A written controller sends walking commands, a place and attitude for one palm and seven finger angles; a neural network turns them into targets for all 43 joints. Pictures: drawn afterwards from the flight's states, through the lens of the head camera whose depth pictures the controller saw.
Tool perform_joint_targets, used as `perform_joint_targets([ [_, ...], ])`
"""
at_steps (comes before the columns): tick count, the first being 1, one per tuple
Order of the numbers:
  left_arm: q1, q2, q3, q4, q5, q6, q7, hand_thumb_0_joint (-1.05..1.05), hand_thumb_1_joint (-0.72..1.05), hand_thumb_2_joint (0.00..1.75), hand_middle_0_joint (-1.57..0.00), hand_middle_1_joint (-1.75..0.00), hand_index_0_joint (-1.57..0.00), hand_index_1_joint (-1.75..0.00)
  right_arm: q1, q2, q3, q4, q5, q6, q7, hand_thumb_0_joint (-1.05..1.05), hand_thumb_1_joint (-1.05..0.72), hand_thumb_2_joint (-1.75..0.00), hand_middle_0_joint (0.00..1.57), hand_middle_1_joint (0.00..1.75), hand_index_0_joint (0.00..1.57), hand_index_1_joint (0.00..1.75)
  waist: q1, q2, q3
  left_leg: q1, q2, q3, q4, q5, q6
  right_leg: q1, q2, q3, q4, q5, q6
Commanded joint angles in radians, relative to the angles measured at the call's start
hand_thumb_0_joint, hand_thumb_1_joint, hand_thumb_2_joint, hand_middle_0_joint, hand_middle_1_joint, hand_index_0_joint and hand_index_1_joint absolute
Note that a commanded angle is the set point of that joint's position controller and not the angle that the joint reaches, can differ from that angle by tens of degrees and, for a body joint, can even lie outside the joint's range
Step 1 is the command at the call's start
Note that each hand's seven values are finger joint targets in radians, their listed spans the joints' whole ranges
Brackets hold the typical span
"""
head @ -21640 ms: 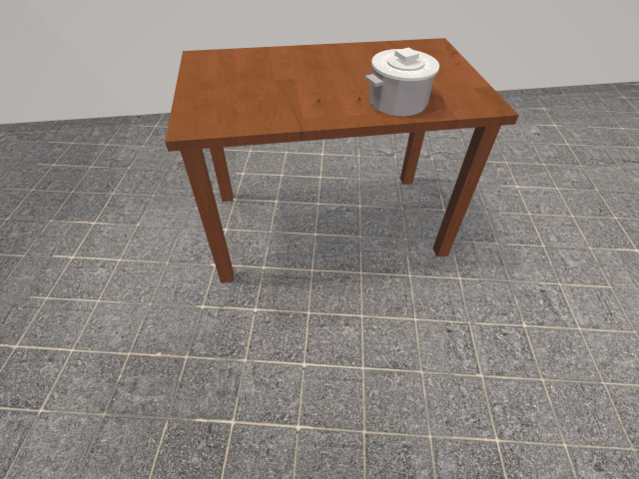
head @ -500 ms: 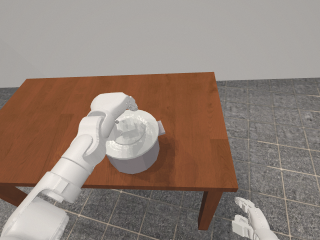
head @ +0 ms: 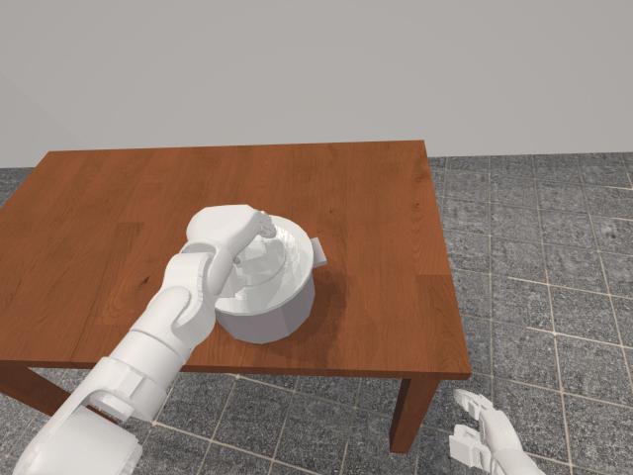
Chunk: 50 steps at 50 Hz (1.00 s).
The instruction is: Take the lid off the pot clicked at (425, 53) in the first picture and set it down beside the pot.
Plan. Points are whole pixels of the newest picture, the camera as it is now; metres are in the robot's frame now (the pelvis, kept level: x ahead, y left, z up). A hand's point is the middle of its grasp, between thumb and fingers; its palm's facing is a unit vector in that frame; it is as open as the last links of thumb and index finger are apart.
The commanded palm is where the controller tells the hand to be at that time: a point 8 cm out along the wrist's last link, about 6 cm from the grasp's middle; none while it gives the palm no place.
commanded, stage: lower the open fingers around the knob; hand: left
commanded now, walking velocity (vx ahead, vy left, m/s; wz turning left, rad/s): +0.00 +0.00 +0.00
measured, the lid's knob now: (249, 249) +0.42 +0.13 +0.04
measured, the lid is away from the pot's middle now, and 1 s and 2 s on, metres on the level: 0.00 0.00 0.00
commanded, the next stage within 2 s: close the fingers and squeeze the knob in 0.38 s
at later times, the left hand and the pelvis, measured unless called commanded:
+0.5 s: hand (240, 257) +0.39 +0.14 +0.06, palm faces -0.26 -0.08 -0.96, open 9.9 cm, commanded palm +0.37 +0.14 +0.12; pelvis +0.01 +0.01 +0.00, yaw +0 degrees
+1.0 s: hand (241, 254) +0.39 +0.14 +0.06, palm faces -0.27 -0.07 -0.96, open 9.0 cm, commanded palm +0.37 +0.14 +0.12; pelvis +0.01 +0.01 +0.00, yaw +0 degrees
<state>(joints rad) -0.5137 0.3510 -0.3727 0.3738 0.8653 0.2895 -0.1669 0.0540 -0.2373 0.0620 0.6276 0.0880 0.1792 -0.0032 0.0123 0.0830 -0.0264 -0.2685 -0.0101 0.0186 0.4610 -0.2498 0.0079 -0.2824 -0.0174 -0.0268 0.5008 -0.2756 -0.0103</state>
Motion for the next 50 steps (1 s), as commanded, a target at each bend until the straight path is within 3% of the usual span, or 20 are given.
perform_joint_targets([
  [1, -0.425, 0.152, 0.098, -0.140, 0.034, -0.005, 0.025, 0.00, -0.25, 1.34, -0.83, -0.08, -0.83, -0.08, -0.120, -0.096, -0.038, -0.151, 0.001, -0.035, -0.019, 0.00, -0.90, -0.90, 0.20, 0.30, 0.20, 0.30, -0.024, -0.116, -0.319, 0.084, -0.012, 0.001, -0.027, 0.214, 0.042, 0.135, 0.000, 0.015, -0.044, 0.332, -0.015],
  [5, -0.421, 0.206, 0.153, -0.113, 0.042, -0.027, 0.042, 0.00, -0.25, 1.34, -0.83, -0.08, -0.83, -0.08, -0.099, -0.101, -0.039, -0.150, -0.001, -0.040, -0.025, 0.00, -0.90, -0.90, 0.20, 0.30, 0.20, 0.30, -0.011, -0.095, -0.345, 0.091, -0.011, -0.005, -0.022, 0.245, 0.044, 0.151, 0.001, 0.017, -0.033, 0.356, -0.021],
  [8, -0.380, 0.133, 0.114, -0.091, 0.029, -0.026, 0.041, 0.00, -0.25, 1.34, -0.83, -0.08, -0.83, -0.08, -0.088, -0.100, -0.048, -0.154, 0.000, -0.040, -0.017, 0.00, -0.90, -0.90, 0.20, 0.30, 0.20, 0.30, -0.018, -0.105, -0.349, 0.092, -0.007, -0.007, -0.014, 0.285, 0.043, 0.143, 0.005, 0.007, -0.026, 0.389, -0.023],
  [12, -0.376, 0.100, 0.081, -0.079, 0.030, -0.018, 0.046, 0.00, -0.25, 1.34, -0.83, -0.08, -0.83, -0.08, -0.081, -0.103, -0.054, -0.150, 0.005, -0.034, -0.005, 0.00, -0.90, -0.90, 0.20, 0.30, 0.20, 0.30, -0.025, -0.112, -0.320, 0.095, -0.004, -0.006, -0.007, 0.293, 0.044, 0.105, 0.009, 0.000, -0.022, 0.391, -0.022],
  [13, -0.389, 0.108, 0.093, -0.074, 0.026, -0.017, 0.044, 0.00, -0.25, 1.34, -0.83, -0.08, -0.83, -0.08, -0.077, -0.108, -0.057, -0.146, 0.003, -0.031, -0.006, 0.00, -0.90, -0.90, 0.20, 0.30, 0.20, 0.30, -0.028, -0.141, -0.319, 0.081, -0.004, -0.008, -0.012, 0.276, 0.045, 0.111, 0.009, -0.001, -0.026, 0.378, -0.023],
  [18, -0.368, 0.134, 0.117, -0.113, 0.025, -0.014, 0.048, 0.00, -0.25, 1.34, -0.83, -0.08, -0.83, -0.08, -0.079, -0.106, -0.060, -0.158, 0.000, -0.038, -0.002, 0.00, -0.90, -0.90, 0.20, 0.30, 0.20, 0.30, -0.014, -0.127, -0.364, 0.097, -0.007, -0.010, 0.001, 0.322, 0.049, 0.144, 0.007, 0.002, -0.011, 0.425, -0.024],
  [21, -0.335, 0.093, 0.079, -0.114, 0.023, -0.015, 0.047, 0.00, -0.25, 1.34, -0.83, -0.08, -0.83, -0.08, -0.082, -0.098, -0.056, -0.161, 0.003, -0.038, 0.004, 0.00, -0.90, -0.90, 0.20, 0.30, 0.20, 0.30, -0.019, -0.136, -0.352, 0.099, -0.006, -0.009, 0.001, 0.321, 0.048, 0.132, 0.007, -0.003, -0.010, 0.423, -0.020],
  [23, -0.353, 0.145, 0.122, -0.125, 0.024, -0.014, 0.050, 0.00, -0.25, 1.34, -0.83, -0.08, -0.83, -0.08, -0.084, -0.107, -0.057, -0.159, 0.002, -0.035, 0.003, 0.00, -0.90, -0.90, 0.20, 0.30, 0.20, 0.30, -0.015, -0.135, -0.344, 0.083, -0.006, -0.010, -0.001, 0.307, 0.047, 0.141, 0.007, 0.003, -0.014, 0.417, -0.023],
  [24, -0.387, 0.137, 0.106, -0.148, 0.030, -0.014, 0.053, 0.00, -0.25, 1.34, -0.83, -0.08, -0.83, -0.08, -0.084, -0.103, -0.055, -0.156, 0.001, -0.033, 0.001, 0.00, -0.90, -0.90, 0.20, 0.30, 0.20, 0.30, -0.020, -0.121, -0.350, 0.094, -0.005, -0.006, -0.004, 0.302, 0.048, 0.134, 0.007, 0.005, -0.015, 0.413, -0.021],
  [26, -0.392, 0.103, 0.076, -0.117, 0.031, -0.006, 0.053, 0.00, -0.19, 1.24, -0.76, -0.25, -0.76, -0.25, -0.085, -0.098, -0.054, -0.151, 0.005, -0.031, 0.001, 0.00, -0.90, -0.90, 0.20, 0.30, 0.20, 0.30, -0.028, -0.117, -0.317, 0.090, -0.004, -0.008, -0.007, 0.270, 0.046, 0.099, 0.010, -0.002, -0.020, 0.372, -0.022],
  [28, -0.409, 0.140, 0.112, -0.098, 0.029, -0.003, 0.054, 0.00, -0.16, 1.23, -0.72, -0.36, -0.72, -0.36, -0.085, -0.106, -0.053, -0.147, 0.003, -0.030, -0.006, 0.00, -0.90, -0.90, 0.20, 0.30, 0.20, 0.30, -0.024, -0.122, -0.314, 0.079, -0.003, -0.008, -0.012, 0.246, 0.046, 0.105, 0.010, 0.004, -0.027, 0.350, -0.024],
  [31, -0.429, 0.134, 0.101, -0.062, 0.034, 0.002, 0.055, 0.00, -0.13, 1.22, -0.70, -0.47, -0.70, -0.47, -0.083, -0.100, -0.047, -0.140, 0.004, -0.030, -0.015, 0.00, -0.90, -0.90, 0.20, 0.30, 0.20, 0.30, -0.026, -0.128, -0.313, 0.077, -0.005, -0.006, -0.016, 0.227, 0.045, 0.102, 0.007, 0.003, -0.027, 0.334, -0.021],
  [32, -0.435, 0.151, 0.115, -0.090, 0.036, -0.002, 0.056, 0.00, -0.12, 1.22, -0.69, -0.50, -0.69, -0.50, -0.082, -0.100, -0.047, -0.144, 0.003, -0.032, -0.014, 0.00, -0.90, -0.90, 0.20, 0.30, 0.20, 0.30, -0.018, -0.120, -0.344, 0.084, -0.006, -0.010, -0.014, 0.247, 0.045, 0.124, 0.005, 0.004, -0.021, 0.351, -0.023],
  [34, -0.416, 0.125, 0.095, -0.102, 0.037, -0.005, 0.055, 0.00, -0.10, 1.21, -0.68, -0.55, -0.68, -0.55, -0.087, -0.096, -0.046, -0.153, 0.000, -0.035, -0.011, 0.00, -0.90, -0.90, 0.20, 0.30, 0.20, 0.30, -0.017, -0.101, -0.375, 0.098, -0.007, -0.008, -0.009, 0.275, 0.045, 0.137, 0.005, 0.004, -0.015, 0.373, -0.023],
  [37, -0.402, 0.115, 0.088, -0.077, 0.037, -0.004, 0.053, 0.00, -0.06, 1.20, -0.67, -0.62, -0.67, -0.62, -0.090, -0.094, -0.045, -0.153, 0.003, -0.033, -0.008, 0.00, -0.90, -0.90, 0.20, 0.30, 0.20, 0.30, -0.019, -0.110, -0.344, 0.086, -0.006, -0.010, -0.003, 0.283, 0.042, 0.125, 0.006, 0.003, -0.014, 0.391, -0.024],
  [40, -0.414, 0.146, 0.114, -0.064, 0.041, -0.003, 0.055, 0.00, -0.03, 1.18, -0.67, -0.68, -0.67, -0.68, -0.086, -0.099, -0.045, -0.150, 0.004, -0.031, -0.009, 0.00, -0.90, -0.90, 0.20, 0.30, 0.20, 0.30, -0.019, -0.116, -0.338, 0.081, -0.007, -0.012, -0.003, 0.283, 0.043, 0.123, 0.008, 0.001, -0.014, 0.385, -0.025],
  [41, -0.422, 0.110, 0.085, -0.067, 0.036, 0.000, 0.052, 0.00, -0.02, 1.17, -0.67, -0.69, -0.67, -0.69, -0.087, -0.097, -0.046, -0.153, 0.002, -0.032, -0.009, 0.00, -0.90, -0.90, 0.20, 0.30, 0.20, 0.30, -0.023, -0.111, -0.334, 0.078, -0.007, -0.008, -0.003, 0.271, 0.044, 0.120, 0.005, 0.003, -0.018, 0.386, -0.023],
  [44, -0.411, 0.163, 0.130, -0.056, 0.037, -0.002, 0.053, 0.00, 0.02, 1.15, -0.67, -0.74, -0.67, -0.74, -0.080, -0.102, -0.046, -0.150, 0.003, -0.030, -0.013, 0.00, -0.90, -0.90, 0.20, 0.30, 0.20, 0.30, -0.016, -0.124, -0.344, 0.074, -0.007, -0.007, -0.008, 0.263, 0.045, 0.136, 0.006, 0.006, -0.018, 0.375, -0.022],
  [47, -0.437, 0.098, 0.075, -0.036, 0.038, 0.001, 0.047, 0.00, 0.06, 1.13, -0.68, -0.78, -0.68, -0.78, -0.077, -0.100, -0.046, -0.142, 0.006, -0.028, -0.014, 0.00, -0.90, -0.90, 0.20, 0.30, 0.20, 0.30, -0.029, -0.122, -0.313, 0.073, -0.003, -0.009, -0.009, 0.253, 0.042, 0.093, 0.007, -0.003, -0.022, 0.359, -0.023],
  [50, -0.443, 0.127, 0.099, -0.064, 0.041, -0.007, 0.050, 0.00, 0.10, 1.10, -0.69, -0.82, -0.69, -0.82, -0.076, -0.099, -0.051, -0.151, 0.003, -0.031, -0.015, 0.00, -0.90, -0.90, 0.20, 0.30, 0.20, 0.30, -0.021, -0.120, -0.348, 0.090, -0.008, -0.011, -0.003, 0.272, 0.049, 0.118, 0.008, 0.002, -0.018, 0.375, -0.025],
])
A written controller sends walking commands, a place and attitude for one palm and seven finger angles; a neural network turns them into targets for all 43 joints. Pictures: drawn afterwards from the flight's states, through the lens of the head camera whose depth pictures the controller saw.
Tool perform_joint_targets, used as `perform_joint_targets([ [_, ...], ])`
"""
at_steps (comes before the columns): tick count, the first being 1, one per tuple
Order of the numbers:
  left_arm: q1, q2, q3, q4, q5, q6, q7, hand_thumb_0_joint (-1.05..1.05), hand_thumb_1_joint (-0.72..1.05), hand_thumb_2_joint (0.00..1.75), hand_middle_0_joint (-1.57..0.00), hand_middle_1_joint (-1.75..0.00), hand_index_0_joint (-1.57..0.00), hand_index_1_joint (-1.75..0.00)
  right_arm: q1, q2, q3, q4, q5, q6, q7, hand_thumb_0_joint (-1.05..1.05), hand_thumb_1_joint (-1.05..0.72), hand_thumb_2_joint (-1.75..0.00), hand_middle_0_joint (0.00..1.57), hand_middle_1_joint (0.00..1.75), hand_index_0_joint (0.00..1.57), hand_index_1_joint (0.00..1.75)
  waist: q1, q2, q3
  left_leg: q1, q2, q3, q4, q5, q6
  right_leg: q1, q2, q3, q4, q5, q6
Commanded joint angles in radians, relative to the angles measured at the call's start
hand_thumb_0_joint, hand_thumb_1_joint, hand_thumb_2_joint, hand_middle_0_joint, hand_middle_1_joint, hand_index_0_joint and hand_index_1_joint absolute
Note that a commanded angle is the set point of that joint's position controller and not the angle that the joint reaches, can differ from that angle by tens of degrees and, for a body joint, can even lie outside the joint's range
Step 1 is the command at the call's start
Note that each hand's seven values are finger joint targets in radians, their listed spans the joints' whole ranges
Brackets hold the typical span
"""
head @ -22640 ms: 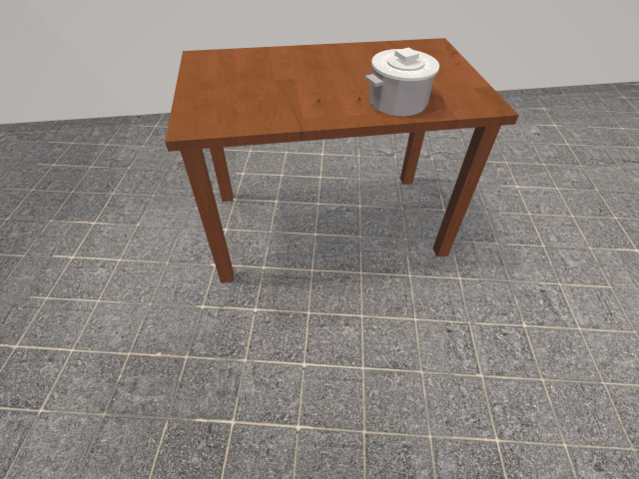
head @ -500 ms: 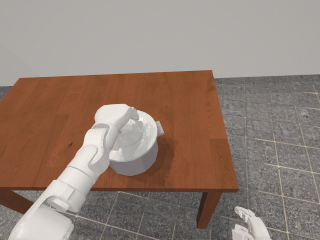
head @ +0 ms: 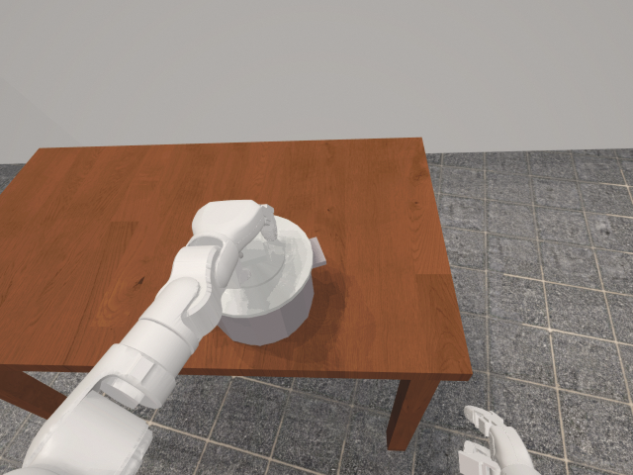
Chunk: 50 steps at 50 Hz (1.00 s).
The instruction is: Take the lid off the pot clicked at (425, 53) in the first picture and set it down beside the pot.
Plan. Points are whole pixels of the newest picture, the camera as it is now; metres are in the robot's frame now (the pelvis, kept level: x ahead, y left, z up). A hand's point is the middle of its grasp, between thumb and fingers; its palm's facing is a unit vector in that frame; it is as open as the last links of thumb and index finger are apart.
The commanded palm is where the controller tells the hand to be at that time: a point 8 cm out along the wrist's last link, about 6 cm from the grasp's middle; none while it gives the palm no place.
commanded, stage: close the fingers and squeeze the knob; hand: left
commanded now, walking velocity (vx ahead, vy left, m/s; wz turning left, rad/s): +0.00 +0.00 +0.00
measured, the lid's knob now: (247, 250) +0.41 +0.13 +0.04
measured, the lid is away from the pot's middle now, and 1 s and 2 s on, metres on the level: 0.00 0.00 0.01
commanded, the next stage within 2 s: lift the lid straight up in 0.62 s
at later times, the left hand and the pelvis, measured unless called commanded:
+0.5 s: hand (240, 257) +0.38 +0.13 +0.06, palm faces -0.27 -0.08 -0.96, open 7.8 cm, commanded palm +0.36 +0.14 +0.12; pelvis +0.00 +0.00 +0.00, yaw +0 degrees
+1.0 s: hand (240, 257) +0.38 +0.13 +0.06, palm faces -0.29 -0.07 -0.96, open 7.0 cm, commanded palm +0.37 +0.14 +0.14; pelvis +0.00 +0.00 +0.00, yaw +0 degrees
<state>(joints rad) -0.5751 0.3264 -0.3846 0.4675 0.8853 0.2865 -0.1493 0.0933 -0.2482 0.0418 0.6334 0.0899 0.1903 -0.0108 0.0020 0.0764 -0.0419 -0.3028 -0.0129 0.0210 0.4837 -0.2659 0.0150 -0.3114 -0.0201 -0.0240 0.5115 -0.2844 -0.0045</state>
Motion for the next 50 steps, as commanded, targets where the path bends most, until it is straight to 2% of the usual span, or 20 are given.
perform_joint_targets([
  [1, -0.353, 0.143, 0.107, -0.115, 0.019, -0.001, 0.032, 0.00, 0.08, 1.12, -0.69, -0.79, -0.70, -0.80, -0.112, -0.090, -0.028, -0.150, 0.003, -0.043, -0.007, 0.00, -0.90, -0.90, 0.20, 0.30, 0.20, 0.30, -0.013, -0.124, -0.315, 0.112, -0.005, -0.011, -0.026, 0.276, 0.039, 0.139, 0.011, -0.002, -0.028, 0.378, -0.028],
  [7, -0.397, 0.146, 0.105, -0.095, 0.017, -0.004, 0.026, 0.00, 0.08, 1.18, -0.70, -0.75, -0.75, -0.78, -0.103, -0.093, -0.028, -0.140, 0.004, -0.041, -0.014, 0.00, -0.90, -0.90, 0.20, 0.30, 0.20, 0.30, -0.020, -0.141, -0.298, 0.099, -0.004, -0.009, -0.033, 0.242, 0.039, 0.129, 0.009, -0.001, -0.038, 0.354, -0.026],
  [10, -0.372, 0.179, 0.137, -0.153, 0.013, -0.015, 0.030, 0.00, 0.10, 1.19, -0.71, -0.76, -0.78, -0.79, -0.107, -0.091, -0.032, -0.154, -0.001, -0.047, -0.012, 0.00, -0.90, -0.90, 0.20, 0.30, 0.20, 0.30, -0.006, -0.115, -0.351, 0.119, -0.009, -0.009, -0.026, 0.275, 0.045, 0.175, 0.005, 0.008, -0.033, 0.394, -0.026],
  [13, -0.346, 0.174, 0.143, -0.145, 0.002, -0.018, 0.026, 0.00, 0.12, 1.21, -0.72, -0.78, -0.80, -0.81, -0.111, -0.095, -0.031, -0.155, 0.000, -0.045, -0.010, 0.00, -0.90, -0.90, 0.20, 0.30, 0.20, 0.30, -0.008, -0.137, -0.328, 0.102, -0.006, -0.008, -0.030, 0.274, 0.043, 0.177, 0.004, 0.008, -0.038, 0.404, -0.026],
  [17, -0.386, 0.153, 0.111, -0.156, 0.015, -0.010, 0.033, 0.00, 0.17, 1.22, -0.74, -0.79, -0.85, -0.83, -0.111, -0.091, -0.031, -0.149, 0.002, -0.042, -0.010, 0.00, -0.90, -0.90, 0.20, 0.30, 0.20, 0.30, -0.017, -0.117, -0.310, 0.111, -0.004, -0.006, -0.034, 0.256, 0.043, 0.143, 0.007, 0.005, -0.043, 0.376, -0.026],
  [19, -0.366, 0.202, 0.153, -0.153, 0.015, -0.013, 0.038, 0.00, 0.19, 1.23, -0.75, -0.80, -0.87, -0.84, -0.108, -0.096, -0.029, -0.152, 0.001, -0.045, -0.012, 0.00, -0.90, -0.90, 0.20, 0.30, 0.20, 0.30, -0.008, -0.107, -0.324, 0.109, -0.005, -0.009, -0.037, 0.257, 0.042, 0.163, 0.008, 0.007, -0.039, 0.367, -0.027],
  [23, -0.321, 0.189, 0.156, -0.169, 0.008, -0.012, 0.039, 0.00, 0.24, 1.24, -0.77, -0.81, -0.91, -0.86, -0.120, -0.094, -0.030, -0.163, 0.000, -0.048, -0.008, 0.00, -0.90, -0.90, 0.20, 0.30, 0.20, 0.30, 0.001, -0.114, -0.332, 0.109, -0.005, -0.011, -0.037, 0.276, 0.041, 0.180, 0.005, 0.008, -0.041, 0.390, -0.028],
  [27, -0.363, 0.161, 0.119, -0.176, 0.022, -0.003, 0.047, 0.00, 0.29, 1.26, -0.79, -0.83, -0.95, -0.87, -0.121, -0.090, -0.031, -0.154, 0.002, -0.044, -0.007, 0.00, -0.90, -0.90, 0.20, 0.30, 0.20, 0.30, -0.009, -0.102, -0.317, 0.118, -0.002, -0.011, -0.038, 0.264, 0.040, 0.149, 0.008, 0.004, -0.043, 0.368, -0.029],
  [31, -0.350, 0.197, 0.153, -0.182, 0.017, 0.001, 0.051, 0.00, 0.35, 1.27, -0.82, -0.84, -0.99, -0.89, -0.119, -0.094, -0.030, -0.152, 0.001, -0.046, -0.009, 0.00, -0.90, -0.90, 0.20, 0.30, 0.20, 0.30, -0.002, -0.116, -0.332, 0.119, -0.003, -0.009, -0.038, 0.270, 0.041, 0.171, 0.007, 0.008, -0.042, 0.381, -0.028],
  [32, -0.330, 0.185, 0.143, -0.162, 0.017, 0.004, 0.051, 0.00, 0.36, 1.27, -0.83, -0.85, -1.00, -0.90, -0.125, -0.091, -0.026, -0.155, 0.003, -0.046, -0.010, 0.00, -0.90, -0.90, 0.20, 0.30, 0.20, 0.30, -0.001, -0.125, -0.326, 0.112, -0.005, -0.009, -0.039, 0.267, 0.040, 0.170, 0.008, 0.007, -0.040, 0.378, -0.026],
  [33, -0.351, 0.192, 0.152, -0.175, 0.016, 0.003, 0.049, 0.00, 0.37, 1.27, -0.83, -0.85, -1.01, -0.90, -0.127, -0.096, -0.029, -0.153, 0.001, -0.044, -0.009, 0.00, -0.90, -0.90, 0.20, 0.30, 0.20, 0.30, -0.003, -0.104, -0.322, 0.113, -0.002, -0.010, -0.042, 0.262, 0.038, 0.162, 0.008, 0.008, -0.045, 0.369, -0.029],
  [34, -0.346, 0.149, 0.111, -0.172, 0.017, 0.007, 0.048, 0.00, 0.38, 1.27, -0.84, -0.86, -1.01, -0.90, -0.127, -0.089, -0.028, -0.153, 0.003, -0.043, -0.008, 0.00, -0.90, -0.90, 0.20, 0.30, 0.20, 0.30, -0.009, -0.112, -0.325, 0.118, -0.002, -0.008, -0.042, 0.265, 0.039, 0.157, 0.010, 0.005, -0.042, 0.366, -0.027],
  [36, -0.356, 0.141, 0.102, -0.186, 0.020, 0.009, 0.049, 0.00, 0.39, 1.27, -0.84, -0.86, -1.03, -0.91, -0.131, -0.088, -0.031, -0.154, 0.004, -0.043, -0.004, 0.00, -0.90, -0.90, 0.20, 0.30, 0.20, 0.30, -0.009, -0.090, -0.319, 0.128, 0.001, -0.012, -0.038, 0.274, 0.038, 0.142, 0.010, 0.001, -0.041, 0.367, -0.030],
  [37, -0.366, 0.151, 0.111, -0.182, 0.021, 0.011, 0.049, 0.00, 0.39, 1.27, -0.84, -0.86, -1.03, -0.91, -0.128, -0.089, -0.030, -0.150, 0.003, -0.043, -0.005, 0.00, -0.90, -0.90, 0.20, 0.30, 0.20, 0.30, -0.008, -0.109, -0.323, 0.128, 0.001, -0.014, -0.037, 0.276, 0.039, 0.146, 0.011, 0.000, -0.040, 0.372, -0.030],
  [38, -0.398, 0.209, 0.156, -0.220, 0.023, 0.008, 0.051, 0.00, 0.40, 1.27, -0.85, -0.87, -1.04, -0.91, -0.133, -0.097, -0.032, -0.152, -0.001, -0.041, -0.007, 0.00, -0.90, -0.90, 0.20, 0.30, 0.20, 0.30, -0.002, -0.094, -0.351, 0.131, 0.001, -0.014, -0.038, 0.280, 0.040, 0.172, 0.009, 0.010, -0.041, 0.379, -0.033],
  [40, -0.397, 0.199, 0.141, -0.215, 0.024, 0.013, 0.050, 0.00, 0.40, 1.27, -0.85, -0.87, -1.04, -0.91, -0.138, -0.089, -0.026, -0.155, 0.001, -0.045, -0.009, 0.00, -0.90, -0.90, 0.20, 0.30, 0.20, 0.30, -0.003, -0.095, -0.352, 0.133, -0.004, -0.017, -0.038, 0.288, 0.041, 0.176, 0.009, 0.006, -0.036, 0.388, -0.031],
  [41, -0.409, 0.160, 0.109, -0.217, 0.021, 0.017, 0.045, 0.00, 0.40, 1.27, -0.85, -0.87, -1.05, -0.92, -0.140, -0.085, -0.027, -0.155, 0.001, -0.045, -0.009, 0.00, -0.90, -0.90, 0.20, 0.30, 0.20, 0.30, -0.010, -0.098, -0.341, 0.133, -0.002, -0.015, -0.040, 0.281, 0.041, 0.166, 0.008, 0.004, -0.040, 0.385, -0.029],
  [44, -0.453, 0.216, 0.148, -0.292, 0.018, 0.011, 0.045, 0.00, 0.41, 1.27, -0.85, -0.87, -1.05, -0.92, -0.136, -0.086, -0.032, -0.159, -0.005, -0.052, -0.011, 0.00, -0.90, -0.90, 0.20, 0.30, 0.20, 0.30, -0.006, -0.081, -0.401, 0.164, -0.003, -0.020, -0.036, 0.319, 0.047, 0.203, 0.008, 0.010, -0.038, 0.418, -0.031],
  [47, -0.442, 0.228, 0.159, -0.253, 0.011, 0.014, 0.039, 0.00, 0.41, 1.27, -0.85, -0.87, -1.05, -0.92, -0.138, -0.087, -0.022, -0.146, 0.000, -0.053, -0.017, 0.00, -0.90, -0.90, 0.20, 0.30, 0.20, 0.30, -0.007, -0.097, -0.361, 0.147, -0.004, -0.019, -0.044, 0.298, 0.044, 0.193, 0.007, 0.009, -0.046, 0.417, -0.028],
  [50, -0.511, 0.209, 0.133, -0.328, 0.009, 0.009, 0.035, 0.00, 0.41, 1.27, -0.85, -0.87, -1.05, -0.92, -0.143, -0.082, -0.028, -0.149, -0.004, -0.060, -0.017, 0.00, -0.90, -0.90, 0.20, 0.30, 0.20, 0.30, -0.014, -0.073, -0.392, 0.183, -0.002, -0.024, -0.042, 0.326, 0.048, 0.193, 0.008, 0.007, -0.047, 0.430, -0.031],
])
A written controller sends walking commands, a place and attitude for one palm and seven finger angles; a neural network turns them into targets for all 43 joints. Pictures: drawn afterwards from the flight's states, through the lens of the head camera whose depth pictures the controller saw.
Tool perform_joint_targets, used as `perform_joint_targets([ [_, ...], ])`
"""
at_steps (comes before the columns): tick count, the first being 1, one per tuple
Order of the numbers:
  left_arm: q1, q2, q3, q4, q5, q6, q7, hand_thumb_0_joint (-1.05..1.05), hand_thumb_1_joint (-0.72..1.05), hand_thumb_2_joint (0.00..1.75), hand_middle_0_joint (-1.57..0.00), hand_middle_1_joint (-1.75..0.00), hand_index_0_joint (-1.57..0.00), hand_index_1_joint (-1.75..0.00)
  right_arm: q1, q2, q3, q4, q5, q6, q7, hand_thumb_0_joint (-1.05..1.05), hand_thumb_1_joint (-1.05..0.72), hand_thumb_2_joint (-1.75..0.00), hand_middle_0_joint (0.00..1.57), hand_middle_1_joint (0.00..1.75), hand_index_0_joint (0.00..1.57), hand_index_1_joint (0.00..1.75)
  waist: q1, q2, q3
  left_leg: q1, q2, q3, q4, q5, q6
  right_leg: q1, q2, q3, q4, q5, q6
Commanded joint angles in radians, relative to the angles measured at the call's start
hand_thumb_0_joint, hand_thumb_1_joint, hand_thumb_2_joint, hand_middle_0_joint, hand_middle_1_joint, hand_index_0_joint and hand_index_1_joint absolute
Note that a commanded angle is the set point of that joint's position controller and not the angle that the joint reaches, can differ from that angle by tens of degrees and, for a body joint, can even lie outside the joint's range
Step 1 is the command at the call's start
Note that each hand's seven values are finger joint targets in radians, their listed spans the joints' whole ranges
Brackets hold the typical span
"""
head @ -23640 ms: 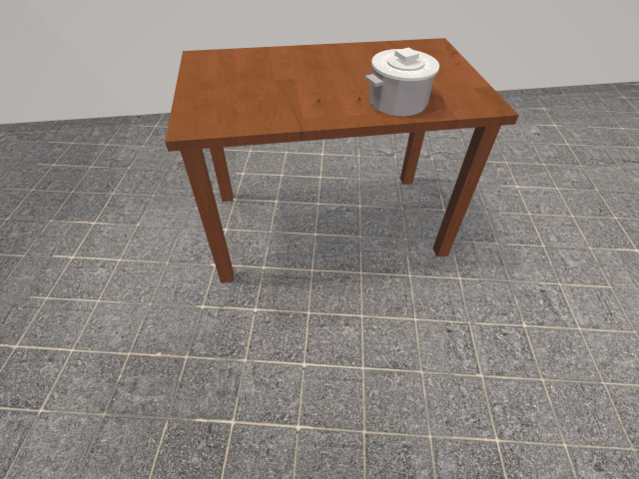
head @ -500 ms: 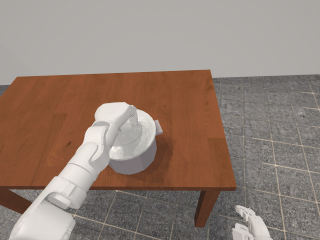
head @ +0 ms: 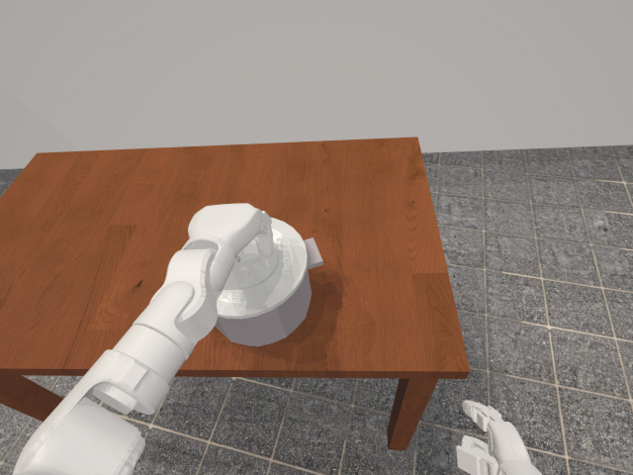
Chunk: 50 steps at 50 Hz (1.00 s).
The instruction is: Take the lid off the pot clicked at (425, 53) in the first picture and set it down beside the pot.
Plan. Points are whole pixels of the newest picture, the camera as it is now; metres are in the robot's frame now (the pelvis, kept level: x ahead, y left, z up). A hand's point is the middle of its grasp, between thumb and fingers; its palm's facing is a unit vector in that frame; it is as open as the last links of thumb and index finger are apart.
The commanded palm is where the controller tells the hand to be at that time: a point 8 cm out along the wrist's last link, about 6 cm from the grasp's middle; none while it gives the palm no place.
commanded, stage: lift the lid straight up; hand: left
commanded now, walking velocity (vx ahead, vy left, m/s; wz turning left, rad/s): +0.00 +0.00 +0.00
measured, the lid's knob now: (242, 251) +0.41 +0.13 +0.04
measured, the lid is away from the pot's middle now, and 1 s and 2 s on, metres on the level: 0.00 0.01 0.03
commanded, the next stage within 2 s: move the lid sideways beside the pot in 1.72 s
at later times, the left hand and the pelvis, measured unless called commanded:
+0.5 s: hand (235, 238) +0.39 +0.12 +0.10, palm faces -0.22 -0.05 -0.97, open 6.9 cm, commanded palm +0.36 +0.13 +0.18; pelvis +0.00 +0.00 +0.00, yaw +1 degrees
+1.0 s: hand (226, 212) +0.39 +0.13 +0.14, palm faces -0.17 -0.06 -0.98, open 6.9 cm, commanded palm +0.36 +0.14 +0.22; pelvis -0.01 +0.00 +0.00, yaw +1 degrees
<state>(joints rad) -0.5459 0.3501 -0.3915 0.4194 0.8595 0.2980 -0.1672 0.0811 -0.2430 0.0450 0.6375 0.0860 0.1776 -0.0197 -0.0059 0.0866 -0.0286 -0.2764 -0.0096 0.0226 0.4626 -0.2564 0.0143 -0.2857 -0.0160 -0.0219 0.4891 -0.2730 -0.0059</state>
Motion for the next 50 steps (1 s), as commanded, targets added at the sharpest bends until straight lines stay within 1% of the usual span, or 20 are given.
perform_joint_targets([
  [1, -0.541, 0.200, 0.154, -0.302, 0.034, -0.004, 0.055, 0.00, 0.41, 1.27, -0.85, -0.87, -1.05, -0.92, -0.124, -0.089, -0.035, -0.150, -0.002, -0.051, -0.007, 0.00, -0.90, -0.90, 0.20, 0.30, 0.20, 0.30, -0.004, -0.075, -0.423, 0.169, -0.003, -0.028, -0.018, 0.341, 0.049, 0.178, 0.004, 0.006, -0.021, 0.438, -0.031],
  [8, -0.511, 0.208, 0.167, -0.335, 0.023, 0.002, 0.044, 0.00, 0.41, 1.27, -0.85, -0.87, -1.05, -0.92, -0.139, -0.092, -0.035, -0.152, -0.001, -0.059, 0.005, 0.00, -0.90, -0.90, 0.20, 0.30, 0.20, 0.30, 0.004, -0.093, -0.434, 0.175, -0.004, -0.037, -0.014, 0.399, 0.046, 0.205, 0.003, 0.001, -0.016, 0.491, -0.031],
  [12, -0.464, 0.160, 0.124, -0.330, 0.026, 0.017, 0.035, 0.00, 0.41, 1.27, -0.85, -0.87, -1.05, -0.92, -0.151, -0.085, -0.031, -0.151, 0.002, -0.059, 0.019, 0.00, -0.90, -0.90, 0.20, 0.30, 0.20, 0.30, 0.007, -0.090, -0.414, 0.177, -0.003, -0.037, -0.010, 0.418, 0.041, 0.185, 0.004, -0.007, -0.011, 0.496, -0.028],
  [15, -0.520, 0.225, 0.169, -0.325, 0.030, 0.037, 0.032, 0.00, 0.41, 1.27, -0.85, -0.87, -1.05, -0.92, -0.159, -0.092, -0.026, -0.144, 0.003, -0.054, 0.017, 0.00, -0.90, -0.90, 0.20, 0.30, 0.20, 0.30, 0.011, -0.118, -0.398, 0.150, -0.005, -0.033, -0.023, 0.362, 0.040, 0.202, 0.002, 0.000, -0.018, 0.473, -0.027],
  [17, -0.538, 0.216, 0.154, -0.322, 0.034, 0.047, 0.027, 0.00, 0.41, 1.27, -0.85, -0.87, -1.05, -0.92, -0.173, -0.090, -0.018, -0.145, 0.005, -0.055, 0.013, 0.00, -0.90, -0.90, 0.20, 0.30, 0.20, 0.30, 0.012, -0.099, -0.398, 0.148, -0.008, -0.033, -0.026, 0.364, 0.038, 0.205, -0.001, -0.001, -0.015, 0.480, -0.027],
  [18, -0.575, 0.249, 0.182, -0.370, 0.033, 0.046, 0.027, 0.00, 0.41, 1.27, -0.85, -0.87, -1.05, -0.92, -0.176, -0.096, -0.025, -0.146, 0.000, -0.056, 0.014, 0.00, -0.90, -0.90, 0.20, 0.30, 0.20, 0.30, 0.012, -0.092, -0.425, 0.163, -0.007, -0.035, -0.022, 0.378, 0.040, 0.220, -0.002, 0.002, -0.014, 0.485, -0.032],
  [19, -0.578, 0.209, 0.141, -0.390, 0.037, 0.047, 0.023, 0.00, 0.41, 1.27, -0.85, -0.87, -1.05, -0.92, -0.181, -0.082, -0.024, -0.156, 0.000, -0.059, 0.015, 0.00, -0.90, -0.90, 0.20, 0.30, 0.20, 0.30, 0.011, -0.075, -0.455, 0.181, -0.008, -0.033, -0.025, 0.392, 0.040, 0.222, 0.001, 0.002, -0.009, 0.477, -0.028],
  [21, -0.576, 0.191, 0.128, -0.378, 0.033, 0.052, 0.017, 0.00, 0.41, 1.27, -0.85, -0.87, -1.05, -0.92, -0.181, -0.082, -0.024, -0.151, 0.001, -0.063, 0.017, 0.00, -0.90, -0.90, 0.20, 0.30, 0.20, 0.30, 0.008, -0.076, -0.448, 0.189, -0.006, -0.039, -0.019, 0.403, 0.039, 0.210, 0.001, -0.005, -0.009, 0.485, -0.030],
  [24, -0.575, 0.204, 0.144, -0.364, 0.022, 0.058, 0.004, 0.00, 0.41, 1.27, -0.85, -0.87, -1.05, -0.92, -0.180, -0.082, -0.023, -0.150, 0.000, -0.063, 0.018, 0.00, -0.90, -0.90, 0.20, 0.30, 0.20, 0.30, 0.009, -0.113, -0.443, 0.182, -0.006, -0.033, -0.024, 0.386, 0.042, 0.221, 0.002, -0.002, -0.015, 0.481, -0.026],
  [25, -0.572, 0.247, 0.177, -0.360, 0.025, 0.059, 0.003, 0.00, 0.41, 1.27, -0.85, -0.87, -1.05, -0.92, -0.186, -0.087, -0.020, -0.150, 0.001, -0.063, 0.017, 0.00, -0.90, -0.90, 0.20, 0.30, 0.20, 0.30, 0.016, -0.107, -0.435, 0.173, -0.006, -0.036, -0.027, 0.375, 0.040, 0.224, 0.000, 0.001, -0.016, 0.481, -0.027],
  [27, -0.567, 0.199, 0.136, -0.313, 0.020, 0.070, -0.012, 0.00, 0.41, 1.27, -0.85, -0.87, -1.05, -0.92, -0.194, -0.083, -0.013, -0.146, 0.004, -0.060, 0.015, 0.00, -0.90, -0.90, 0.20, 0.30, 0.20, 0.30, 0.011, -0.123, -0.387, 0.151, -0.009, -0.030, -0.033, 0.335, 0.037, 0.200, -0.004, -0.004, -0.024, 0.459, -0.024],
  [30, -0.629, 0.222, 0.144, -0.326, 0.031, 0.075, -0.023, 0.00, 0.41, 1.27, -0.85, -0.87, -1.05, -0.92, -0.203, -0.087, -0.012, -0.147, 0.005, -0.057, 0.012, 0.00, -0.90, -0.90, 0.20, 0.30, 0.20, 0.30, 0.010, -0.112, -0.374, 0.150, -0.008, -0.032, -0.043, 0.305, 0.037, 0.189, -0.004, -0.004, -0.030, 0.415, -0.026],
  [32, -0.641, 0.195, 0.116, -0.324, 0.032, 0.078, -0.033, 0.00, 0.41, 1.27, -0.85, -0.87, -1.05, -0.92, -0.208, -0.083, -0.010, -0.151, 0.006, -0.059, 0.012, 0.00, -0.90, -0.90, 0.20, 0.30, 0.20, 0.30, 0.007, -0.093, -0.384, 0.162, -0.011, -0.036, -0.039, 0.312, 0.037, 0.181, -0.003, -0.007, -0.026, 0.412, -0.028],
  [35, -0.687, 0.245, 0.157, -0.360, 0.031, 0.071, -0.039, 0.00, 0.41, 1.27, -0.85, -0.87, -1.05, -0.92, -0.201, -0.084, -0.013, -0.156, 0.001, -0.067, 0.006, 0.00, -0.90, -0.90, 0.20, 0.30, 0.20, 0.30, 0.012, -0.096, -0.438, 0.179, -0.014, -0.037, -0.036, 0.321, 0.043, 0.218, -0.004, 0.000, -0.025, 0.429, -0.027],
  [38, -0.694, 0.255, 0.170, -0.349, 0.018, 0.069, -0.047, 0.00, 0.41, 1.27, -0.85, -0.87, -1.05, -0.92, -0.196, -0.089, -0.015, -0.153, 0.000, -0.073, 0.005, 0.00, -0.90, -0.90, 0.20, 0.30, 0.20, 0.30, 0.007, -0.093, -0.435, 0.175, -0.015, -0.037, -0.034, 0.327, 0.043, 0.228, -0.006, 0.003, -0.028, 0.446, -0.028],
  [40, -0.683, 0.288, 0.198, -0.324, 0.027, 0.068, -0.049, 0.00, 0.41, 1.27, -0.85, -0.87, -1.05, -0.92, -0.194, -0.088, -0.009, -0.150, 0.000, -0.077, 0.002, 0.00, -0.90, -0.90, 0.20, 0.30, 0.20, 0.30, 0.020, -0.106, -0.417, 0.163, -0.012, -0.035, -0.046, 0.310, 0.042, 0.227, -0.007, 0.004, -0.032, 0.429, -0.025],
  [43, -0.660, 0.282, 0.201, -0.340, 0.020, 0.068, -0.056, 0.00, 0.41, 1.27, -0.85, -0.87, -1.05, -0.92, -0.201, -0.092, -0.013, -0.158, 0.000, -0.080, 0.005, 0.00, -0.90, -0.90, 0.20, 0.30, 0.20, 0.30, 0.021, -0.110, -0.419, 0.161, -0.013, -0.032, -0.041, 0.335, 0.042, 0.241, -0.011, 0.006, -0.030, 0.458, -0.026],
  [44, -0.664, 0.251, 0.173, -0.366, 0.020, 0.069, -0.061, 0.00, 0.41, 1.27, -0.85, -0.87, -1.05, -0.92, -0.206, -0.082, -0.011, -0.165, 0.000, -0.082, 0.008, 0.00, -0.90, -0.90, 0.20, 0.30, 0.20, 0.30, 0.025, -0.103, -0.438, 0.171, -0.014, -0.028, -0.042, 0.350, 0.043, 0.251, -0.012, 0.007, -0.026, 0.474, -0.023],
  [47, -0.623, 0.242, 0.166, -0.358, 0.018, 0.084, -0.077, 0.00, 0.41, 1.27, -0.85, -0.87, -1.05, -0.92, -0.216, -0.086, -0.011, -0.171, 0.004, -0.082, 0.020, 0.00, -0.90, -0.90, 0.20, 0.30, 0.20, 0.30, 0.028, -0.105, -0.412, 0.158, -0.014, -0.032, -0.037, 0.352, 0.039, 0.241, -0.013, 0.003, -0.023, 0.488, -0.023],
  [50, -0.652, 0.283, 0.195, -0.358, 0.020, 0.088, -0.088, 0.00, 0.41, 1.27, -0.85, -0.87, -1.05, -0.92, -0.217, -0.092, -0.013, -0.171, 0.005, -0.079, 0.015, 0.00, -0.90, -0.90, 0.20, 0.30, 0.20, 0.30, 0.025, -0.127, -0.389, 0.149, -0.012, -0.027, -0.042, 0.312, 0.042, 0.226, -0.012, 0.006, -0.033, 0.448, -0.021],
])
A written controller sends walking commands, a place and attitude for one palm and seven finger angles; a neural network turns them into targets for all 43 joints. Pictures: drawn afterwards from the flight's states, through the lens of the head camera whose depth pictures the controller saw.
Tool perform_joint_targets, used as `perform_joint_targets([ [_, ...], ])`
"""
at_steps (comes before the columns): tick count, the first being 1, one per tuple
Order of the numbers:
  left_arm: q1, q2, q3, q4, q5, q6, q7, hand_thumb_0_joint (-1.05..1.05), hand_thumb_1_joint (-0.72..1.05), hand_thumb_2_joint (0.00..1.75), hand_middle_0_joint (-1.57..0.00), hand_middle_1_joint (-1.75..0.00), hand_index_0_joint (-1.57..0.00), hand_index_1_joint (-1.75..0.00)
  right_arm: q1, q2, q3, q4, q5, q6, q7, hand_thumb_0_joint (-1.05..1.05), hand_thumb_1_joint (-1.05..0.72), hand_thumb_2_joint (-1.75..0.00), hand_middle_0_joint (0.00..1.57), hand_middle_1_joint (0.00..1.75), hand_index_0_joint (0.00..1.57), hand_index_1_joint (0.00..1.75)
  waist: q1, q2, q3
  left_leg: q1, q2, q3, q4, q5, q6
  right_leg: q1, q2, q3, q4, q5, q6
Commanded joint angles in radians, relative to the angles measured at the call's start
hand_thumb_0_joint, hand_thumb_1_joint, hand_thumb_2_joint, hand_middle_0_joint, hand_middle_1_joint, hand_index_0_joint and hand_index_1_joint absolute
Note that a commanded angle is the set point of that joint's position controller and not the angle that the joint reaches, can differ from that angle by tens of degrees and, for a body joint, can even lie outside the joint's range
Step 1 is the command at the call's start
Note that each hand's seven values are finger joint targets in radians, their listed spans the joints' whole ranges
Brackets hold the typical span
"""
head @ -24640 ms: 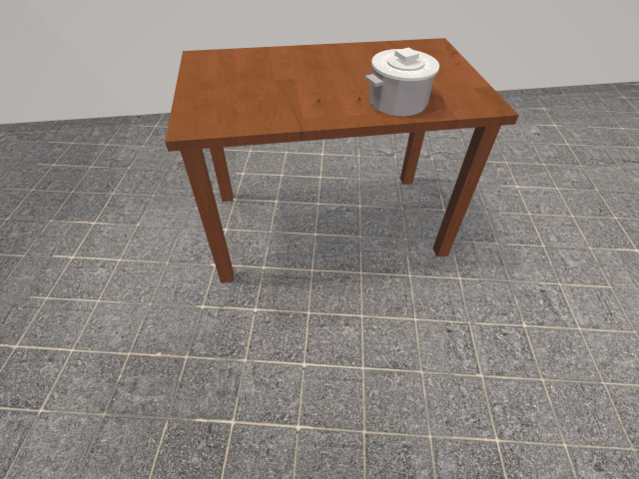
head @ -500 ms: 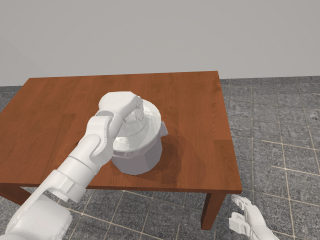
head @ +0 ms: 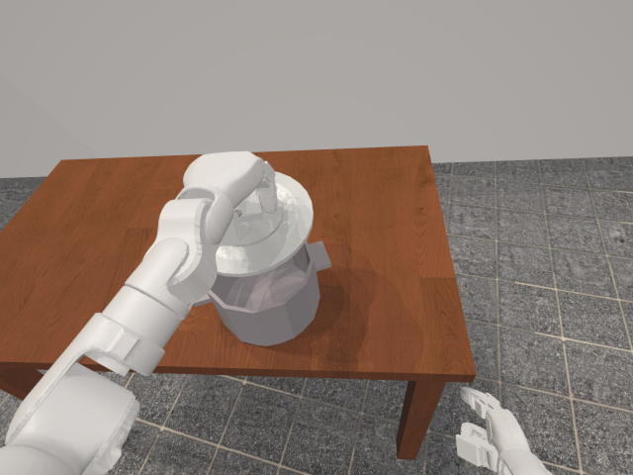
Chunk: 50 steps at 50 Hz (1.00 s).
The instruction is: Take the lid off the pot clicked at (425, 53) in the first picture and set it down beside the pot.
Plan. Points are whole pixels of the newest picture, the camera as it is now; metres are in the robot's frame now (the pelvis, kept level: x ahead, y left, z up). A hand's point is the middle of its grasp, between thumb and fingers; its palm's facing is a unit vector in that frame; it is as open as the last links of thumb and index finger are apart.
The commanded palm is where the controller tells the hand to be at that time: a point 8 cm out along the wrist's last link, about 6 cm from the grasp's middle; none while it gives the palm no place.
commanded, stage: lift the lid straight up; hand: left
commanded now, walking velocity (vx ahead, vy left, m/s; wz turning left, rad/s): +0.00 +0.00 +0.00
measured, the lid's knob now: (243, 206) +0.43 +0.13 +0.12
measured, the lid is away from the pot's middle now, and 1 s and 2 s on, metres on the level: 0.01 0.03 0.14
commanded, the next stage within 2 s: move the lid sideways beside the pot in 0.72 s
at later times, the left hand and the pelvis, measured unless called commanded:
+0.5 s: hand (228, 195) +0.39 +0.12 +0.18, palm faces -0.12 -0.03 -0.99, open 6.9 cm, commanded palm +0.36 +0.13 +0.26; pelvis -0.01 +0.01 +0.00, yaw +0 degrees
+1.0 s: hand (216, 181) +0.41 +0.14 +0.19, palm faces -0.12 -0.06 -0.99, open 6.8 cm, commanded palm +0.37 +0.16 +0.26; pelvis -0.01 +0.00 +0.00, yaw -1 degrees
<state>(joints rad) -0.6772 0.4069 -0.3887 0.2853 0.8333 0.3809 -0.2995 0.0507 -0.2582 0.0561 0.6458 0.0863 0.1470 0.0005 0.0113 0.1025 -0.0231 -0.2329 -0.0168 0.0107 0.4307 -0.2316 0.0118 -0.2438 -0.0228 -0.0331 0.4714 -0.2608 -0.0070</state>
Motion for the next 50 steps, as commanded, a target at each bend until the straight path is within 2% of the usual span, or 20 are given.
perform_joint_targets([
  [1, -0.523, 0.218, 0.183, -0.218, 0.043, 0.006, 0.040, 0.00, 0.41, 1.27, -0.85, -0.87, -1.05, -0.92, -0.186, -0.077, -0.021, -0.179, 0.004, -0.048, -0.008, 0.00, -0.90, -0.90, 0.20, 0.30, 0.20, 0.30, 0.006, -0.145, -0.393, 0.099, -0.006, -0.014, -0.015, 0.273, 0.044, 0.184, -0.007, 0.015, -0.017, 0.421, -0.018],
  [4, -0.583, 0.277, 0.223, -0.277, 0.046, -0.001, 0.037, 0.00, 0.41, 1.27, -0.85, -0.87, -1.05, -0.92, -0.184, -0.076, -0.022, -0.183, 0.001, -0.058, -0.016, 0.00, -0.90, -0.90, 0.20, 0.30, 0.20, 0.30, 0.011, -0.121, -0.445, 0.123, -0.009, -0.016, -0.016, 0.288, 0.049, 0.211, -0.007, 0.024, -0.012, 0.423, -0.019],
  [6, -0.616, 0.247, 0.193, -0.295, 0.047, -0.001, 0.030, 0.00, 0.41, 1.27, -0.85, -0.87, -1.05, -0.92, -0.190, -0.072, -0.022, -0.181, 0.002, -0.064, -0.015, 0.00, -0.90, -0.90, 0.20, 0.30, 0.20, 0.30, 0.006, -0.095, -0.441, 0.140, -0.007, -0.021, -0.011, 0.306, 0.048, 0.192, -0.007, 0.020, -0.011, 0.434, -0.023],
  [9, -0.602, 0.250, 0.199, -0.288, 0.039, 0.002, 0.025, 0.00, 0.41, 1.27, -0.85, -0.87, -1.05, -0.92, -0.184, -0.071, -0.023, -0.179, 0.001, -0.071, -0.011, 0.00, -0.90, -0.90, 0.20, 0.30, 0.20, 0.30, 0.008, -0.096, -0.459, 0.147, -0.006, -0.025, -0.011, 0.322, 0.045, 0.202, -0.003, 0.014, -0.007, 0.427, -0.024],
  [10, -0.602, 0.265, 0.212, -0.270, 0.042, 0.005, 0.022, 0.00, 0.41, 1.27, -0.85, -0.87, -1.05, -0.92, -0.186, -0.076, -0.024, -0.173, 0.002, -0.069, -0.009, 0.00, -0.90, -0.90, 0.20, 0.30, 0.20, 0.30, 0.008, -0.097, -0.431, 0.140, -0.004, -0.027, -0.012, 0.310, 0.043, 0.181, -0.003, 0.013, -0.013, 0.417, -0.026],
  [14, -0.584, 0.181, 0.146, -0.247, 0.028, 0.012, 0.006, 0.00, 0.41, 1.27, -0.85, -0.87, -1.05, -0.92, -0.196, -0.071, -0.021, -0.177, 0.008, -0.062, 0.000, 0.00, -0.90, -0.90, 0.20, 0.30, 0.20, 0.30, 0.000, -0.117, -0.400, 0.137, 0.001, -0.027, -0.025, 0.287, 0.037, 0.150, 0.000, -0.004, -0.017, 0.362, -0.025],
  [17, -0.640, 0.204, 0.155, -0.258, 0.039, 0.014, 0.004, 0.00, 0.41, 1.27, -0.85, -0.87, -1.05, -0.92, -0.204, -0.076, -0.018, -0.175, 0.006, -0.057, -0.005, 0.00, -0.90, -0.90, 0.20, 0.30, 0.20, 0.30, 0.001, -0.114, -0.380, 0.135, 0.001, -0.029, -0.031, 0.252, 0.037, 0.128, -0.001, -0.004, -0.026, 0.328, -0.028],
  [21, -0.691, 0.258, 0.195, -0.249, 0.045, 0.011, 0.009, 0.00, 0.41, 1.27, -0.85, -0.87, -1.05, -0.92, -0.200, -0.075, -0.013, -0.171, 0.001, -0.063, -0.012, 0.00, -0.90, -0.90, 0.20, 0.30, 0.20, 0.30, 0.010, -0.116, -0.418, 0.131, -0.002, -0.030, -0.035, 0.259, 0.039, 0.164, -0.004, 0.005, -0.023, 0.340, -0.028],
  [23, -0.704, 0.316, 0.252, -0.266, 0.035, 0.004, 0.014, 0.00, 0.41, 1.27, -0.85, -0.87, -1.05, -0.92, -0.202, -0.084, -0.017, -0.174, -0.002, -0.067, -0.016, 0.00, -0.90, -0.90, 0.20, 0.30, 0.20, 0.30, 0.014, -0.112, -0.434, 0.127, -0.001, -0.030, -0.032, 0.260, 0.041, 0.186, -0.009, 0.013, -0.025, 0.347, -0.030],
  [24, -0.706, 0.296, 0.228, -0.247, 0.048, 0.006, 0.015, 0.00, 0.41, 1.27, -0.85, -0.87, -1.05, -0.92, -0.200, -0.073, -0.010, -0.172, -0.003, -0.069, -0.015, 0.00, -0.90, -0.90, 0.20, 0.30, 0.20, 0.30, 0.019, -0.111, -0.451, 0.131, -0.001, -0.025, -0.038, 0.269, 0.037, 0.193, -0.006, 0.012, -0.016, 0.345, -0.028],
  [26, -0.695, 0.232, 0.179, -0.200, 0.043, 0.014, 0.008, 0.00, 0.41, 1.27, -0.85, -0.87, -1.05, -0.92, -0.205, -0.070, -0.008, -0.167, 0.002, -0.065, -0.012, 0.00, -0.90, -0.90, 0.20, 0.30, 0.20, 0.30, 0.011, -0.122, -0.393, 0.119, 0.004, -0.026, -0.043, 0.242, 0.034, 0.149, -0.006, 0.001, -0.028, 0.313, -0.027],
  [28, -0.666, 0.202, 0.172, -0.205, 0.027, 0.010, 0.004, 0.00, 0.41, 1.27, -0.85, -0.87, -1.05, -0.92, -0.201, -0.077, -0.019, -0.178, 0.004, -0.064, -0.006, 0.00, -0.90, -0.90, 0.20, 0.30, 0.20, 0.30, 0.006, -0.132, -0.384, 0.122, 0.005, -0.029, -0.036, 0.251, 0.035, 0.142, -0.006, -0.004, -0.028, 0.313, -0.032],
  [32, -0.625, 0.224, 0.186, -0.164, 0.043, 0.019, -0.009, 0.00, 0.41, 1.27, -0.85, -0.87, -1.05, -0.92, -0.204, -0.082, -0.012, -0.182, 0.004, -0.049, -0.007, 0.00, -0.90, -0.90, 0.20, 0.30, 0.20, 0.30, 0.017, -0.150, -0.372, 0.096, 0.004, -0.018, -0.046, 0.210, 0.033, 0.147, -0.008, 0.001, -0.034, 0.293, -0.024],
  [34, -0.653, 0.197, 0.154, -0.158, 0.047, 0.015, -0.011, 0.00, 0.41, 1.27, -0.85, -0.87, -1.05, -0.92, -0.204, -0.078, -0.011, -0.183, 0.006, -0.046, -0.010, 0.00, -0.90, -0.90, 0.20, 0.30, 0.20, 0.30, 0.005, -0.151, -0.380, 0.101, 0.002, -0.013, -0.046, 0.200, 0.036, 0.141, -0.005, 0.001, -0.032, 0.272, -0.023],
  [37, -0.752, 0.222, 0.159, -0.241, 0.051, 0.005, -0.003, 0.00, 0.41, 1.27, -0.85, -0.87, -1.05, -0.92, -0.204, -0.074, -0.017, -0.189, 0.005, -0.062, -0.014, 0.00, -0.90, -0.90, 0.20, 0.30, 0.20, 0.30, 0.004, -0.105, -0.422, 0.138, -0.001, -0.026, -0.035, 0.222, 0.042, 0.146, -0.004, 0.005, -0.029, 0.292, -0.028],
  [39, -0.758, 0.295, 0.220, -0.216, 0.050, 0.001, 0.006, 0.00, 0.41, 1.27, -0.85, -0.87, -1.05, -0.92, -0.184, -0.077, -0.015, -0.177, 0.001, -0.070, -0.023, 0.00, -0.90, -0.90, 0.20, 0.30, 0.20, 0.30, 0.009, -0.115, -0.461, 0.134, -0.004, -0.022, -0.035, 0.234, 0.046, 0.185, -0.004, 0.015, -0.025, 0.314, -0.025],
  [40, -0.776, 0.290, 0.213, -0.168, 0.053, 0.008, 0.005, 0.00, 0.41, 1.27, -0.85, -0.87, -1.05, -0.92, -0.183, -0.080, -0.010, -0.167, 0.002, -0.070, -0.028, 0.00, -0.90, -0.90, 0.20, 0.30, 0.20, 0.30, 0.002, -0.127, -0.414, 0.113, -0.004, -0.023, -0.039, 0.201, 0.044, 0.161, -0.006, 0.012, -0.036, 0.295, -0.024],
  [41, -0.793, 0.299, 0.223, -0.190, 0.046, 0.006, 0.006, 0.00, 0.41, 1.27, -0.85, -0.87, -1.05, -0.92, -0.172, -0.079, -0.011, -0.164, 0.002, -0.076, -0.031, 0.00, -0.90, -0.90, 0.20, 0.30, 0.20, 0.30, 0.003, -0.120, -0.426, 0.122, -0.003, -0.020, -0.044, 0.205, 0.046, 0.170, -0.008, 0.016, -0.039, 0.305, -0.021],
  [43, -0.750, 0.385, 0.305, -0.156, 0.036, 0.000, 0.014, 0.00, 0.41, 1.27, -0.85, -0.87, -1.05, -0.92, -0.172, -0.096, -0.014, -0.162, -0.002, -0.080, -0.037, 0.00, -0.90, -0.90, 0.20, 0.30, 0.20, 0.30, 0.016, -0.137, -0.418, 0.096, -0.003, -0.023, -0.043, 0.207, 0.047, 0.194, -0.013, 0.025, -0.040, 0.316, -0.023],
  [50, -0.613, 0.336, 0.271, -0.144, 0.054, -0.006, -0.024, 0.00, 0.41, 1.27, -0.85, -0.87, -1.05, -0.92, -0.174, -0.094, -0.016, -0.195, 0.003, -0.078, -0.035, 0.00, -0.90, -0.90, 0.20, 0.30, 0.20, 0.30, 0.025, -0.154, -0.417, 0.086, 0.002, -0.006, -0.032, 0.248, 0.046, 0.213, -0.023, 0.031, -0.032, 0.389, -0.015],
])
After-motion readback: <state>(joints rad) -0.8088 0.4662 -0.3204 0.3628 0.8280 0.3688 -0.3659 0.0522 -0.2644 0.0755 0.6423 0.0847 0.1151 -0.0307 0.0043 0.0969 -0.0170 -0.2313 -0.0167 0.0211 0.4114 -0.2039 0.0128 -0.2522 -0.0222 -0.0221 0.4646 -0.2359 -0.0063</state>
